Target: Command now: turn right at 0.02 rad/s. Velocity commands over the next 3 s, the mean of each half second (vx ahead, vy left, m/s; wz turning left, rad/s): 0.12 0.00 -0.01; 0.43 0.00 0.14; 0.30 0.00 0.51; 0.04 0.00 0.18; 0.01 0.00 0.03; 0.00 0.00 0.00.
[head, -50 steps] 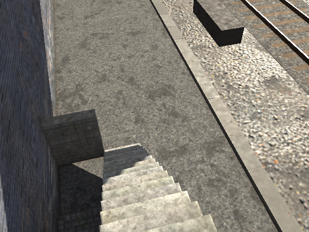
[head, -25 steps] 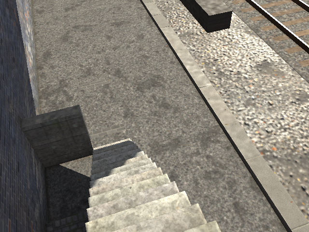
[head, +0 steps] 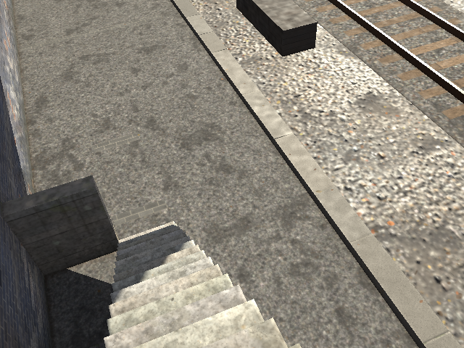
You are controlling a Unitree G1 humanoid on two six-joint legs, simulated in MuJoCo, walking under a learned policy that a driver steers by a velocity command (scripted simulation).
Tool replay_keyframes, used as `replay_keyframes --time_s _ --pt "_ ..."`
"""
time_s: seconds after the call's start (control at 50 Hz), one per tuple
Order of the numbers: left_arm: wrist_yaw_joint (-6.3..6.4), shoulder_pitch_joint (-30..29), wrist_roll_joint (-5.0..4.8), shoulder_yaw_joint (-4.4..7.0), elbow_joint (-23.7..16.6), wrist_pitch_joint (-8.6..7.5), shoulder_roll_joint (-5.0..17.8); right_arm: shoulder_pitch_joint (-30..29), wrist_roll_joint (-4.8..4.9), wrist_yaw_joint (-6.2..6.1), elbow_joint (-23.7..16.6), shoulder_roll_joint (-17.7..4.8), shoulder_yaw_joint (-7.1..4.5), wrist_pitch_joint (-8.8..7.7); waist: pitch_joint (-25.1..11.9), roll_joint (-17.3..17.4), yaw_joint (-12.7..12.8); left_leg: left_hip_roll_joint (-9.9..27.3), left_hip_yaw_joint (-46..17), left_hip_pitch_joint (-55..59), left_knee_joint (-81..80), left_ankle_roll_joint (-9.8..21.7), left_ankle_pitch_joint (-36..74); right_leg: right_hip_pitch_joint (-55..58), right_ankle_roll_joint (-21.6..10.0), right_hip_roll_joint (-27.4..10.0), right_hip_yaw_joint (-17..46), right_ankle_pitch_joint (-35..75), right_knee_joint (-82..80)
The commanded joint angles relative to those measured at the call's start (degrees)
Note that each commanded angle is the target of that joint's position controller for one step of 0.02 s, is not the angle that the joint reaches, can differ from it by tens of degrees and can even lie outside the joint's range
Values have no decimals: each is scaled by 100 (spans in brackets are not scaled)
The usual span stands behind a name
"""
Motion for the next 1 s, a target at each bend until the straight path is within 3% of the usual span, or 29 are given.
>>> replay_keyframes --time_s 0.02,0.06,0.14,0.22,0.32,0.4,0.44,0.46,0.5,0.52,0.56,0.58,0.64,0.66,0.68,0.7,0.74,0.76,0.78,0.8,0.82,0.84,0.86,0.88,0.9,0.92,0.96,0.98,1.0 --pt "4 35 13 173 -220 -101 764 1205 -39 -12 574 -138 -38 27 238 -841 -240 91 -73 211 -252 56 434 59 -104 -961 1565 -2471 -1687" --pt "-27 -38 89 257 -228 11 938 954 -43 91 536 -229 -52 -52 84 -785 -135 214 -180 -21 -346 132 234 345 -93 -902 1484 -2311 -1572" --pt "-83 -265 206 287 -324 119 893 555 -54 198 444 -426 -52 -104 69 -403 -11 559 -634 -675 -811 225 -452 729 -124 -739 1216 -1934 -1200" --pt "-76 -98 288 257 -270 17 772 144 -29 78 356 -707 -112 -140 275 97 262 808 -989 -1307 -1384 117 -979 1226 -97 -641 1022 -1002 -807" --pt "-125 -350 181 344 -345 19 1030 12 159 151 129 -1101 -291 -22 269 133 170 655 -986 -1046 -1476 331 -1919 526 -202 -270 782 -1696 -488" --pt "-269 162 129 365 -150 -39 807 -586 212 159 -223 -1225 -371 40 167 651 491 755 -1060 -1156 -1636 637 -1934 864 -382 -62 323 -1136 375" --pt "-287 396 109 396 -106 -72 874 -971 217 155 -449 -1096 -325 118 303 212 635 513 -748 -1330 -1149 624 -1892 912 -374 -261 579 -1390 177" --pt "-255 364 101 413 -172 -59 1033 -930 209 164 -490 -933 -275 151 406 -386 539 238 -388 -1220 -582 602 -1691 640 -374 -539 1077 -2137 -406" --pt "-227 -277 85 477 -332 34 1480 -454 73 160 -395 -707 -230 153 530 -1542 -51 -280 503 -576 445 596 -422 -72 -521 -1048 2283 -3671 -1550" --pt "-216 -684 122 494 -482 66 1563 -369 17 126 -341 -859 -280 84 554 -1643 -242 -366 524 -375 152 627 21 -238 -590 -956 2365 -3634 -1622" --pt "-227 -1035 169 392 -601 118 1333 -98 -18 123 -109 -1001 -332 -154 273 -1362 -409 -146 536 658 -179 615 500 -609 -581 -603 1680 -2996 -1241" --pt "-219 -1168 138 342 -716 124 1192 -28 25 148 -68 -1014 -315 -227 114 -923 -466 39 396 959 -198 642 318 -638 -532 -441 1318 -2638 -1019" --pt "-273 -1062 130 240 -937 34 832 -756 76 137 -345 -1336 -299 -176 108 474 27 823 -657 556 -930 712 -782 -183 -417 11 436 -1256 109" --pt "-301 -915 174 250 -933 8 847 -1162 62 138 -522 -1397 -297 -150 201 652 227 922 -814 277 -1115 713 -834 100 -414 5 278 -671 341" --pt "-325 -726 253 272 -875 0 898 -1365 37 142 -614 -1404 -300 -127 207 577 343 894 -720 102 -1081 654 -669 420 -419 -84 279 -345 377" --pt "-354 -507 232 298 -796 13 996 -1448 -3 142 -665 -1307 -255 -129 181 346 358 686 -427 55 -823 577 -584 615 -438 -192 432 -278 262" --pt "-272 -817 183 357 -928 104 1340 -1180 7 150 -649 -1045 -180 -32 153 -697 66 208 330 -36 76 360 -102 783 -483 -461 917 -455 -48" --pt "-265 -1140 204 319 -1055 114 1280 -921 36 116 -562 -1051 -166 -25 99 -837 -72 228 339 4 190 310 41 777 -552 -478 969 -306 109" --pt "-321 925 1572 154 -279 -278 937 -499 -1477 -268 -805 -868 -127 -536 106 -1154 339 -283 581 -1009 1131 -85 -707 1798 -1143 -835 1383 -348 248" --pt "-311 1985 1523 297 94 -512 1155 -841 -1428 -451 -917 -681 -69 -777 137 -1393 751 -205 201 -2227 1709 -188 -966 2509 -1812 -1817 2550 -154 109" --pt "-292 2154 1303 423 91 -646 1480 -1643 -1104 -569 -1266 -558 56 -885 334 -1370 1176 32 -340 -3374 2035 -236 -1299 2770 -2155 -2448 3273 -436 -253" --pt "-243 2118 1114 431 118 -721 1418 -2187 -852 -678 -1507 -509 143 -935 447 -1081 1389 165 -605 -4100 2169 -306 -1429 2864 -2184 -2698 3430 -871 -469" --pt "-212 2106 1015 408 158 -725 1325 -2128 -806 -784 -1569 -541 171 -922 236 -792 1338 217 -622 -4197 2357 -404 -1277 2855 -2064 -2684 3191 -1145 -510" --pt "-205 1789 1019 307 42 -679 1061 -1760 -922 -833 -1480 -641 129 -908 -170 -813 1149 86 -457 -3634 3235 -473 -1405 2425 -1863 -2321 2494 -963 -282" --pt "-178 1518 1203 172 90 -609 592 -1057 -1084 -749 -1371 -570 175 -855 -272 -955 747 159 -597 -3110 3757 -355 -1135 1762 -1490 -2064 1971 -1210 -61" --pt "-169 953 1287 57 -51 -573 332 -893 -1205 -670 -1432 -384 223 -811 -67 -727 481 34 -398 -2598 4137 -277 -740 781 -1260 -1718 1430 -1457 39" --pt "-117 816 1303 89 -104 -563 452 112 -1276 -381 -1148 -627 117 -865 335 -530 198 -213 -12 -2153 4753 -100 459 -737 -1073 -1146 366 -2259 549" --pt "43 585 1357 -40 -153 -648 182 -389 -1275 -268 -1450 -518 166 -927 456 -786 233 159 -491 -2648 4128 24 1317 -629 -758 -1235 478 -2399 1161" --pt "-291 311 -480 261 71 -457 952 -630 998 -94 -1206 -682 -172 -396 701 -1272 62 -377 -190 -3078 3784 -223 1584 -1144 -637 -1280 760 -3126 1834"
Next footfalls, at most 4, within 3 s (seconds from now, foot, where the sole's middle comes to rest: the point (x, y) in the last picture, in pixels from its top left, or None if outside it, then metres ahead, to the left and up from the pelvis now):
1.22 left None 0.22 0.25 -0.99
1.74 right None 0.49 0.16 -1.21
1.88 left None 0.34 0.35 -1.00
2.94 right None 0.48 0.26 -1.21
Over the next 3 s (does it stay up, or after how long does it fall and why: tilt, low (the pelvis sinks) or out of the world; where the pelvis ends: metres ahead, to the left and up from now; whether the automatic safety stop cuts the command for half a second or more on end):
stays up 0.48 0.30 -0.51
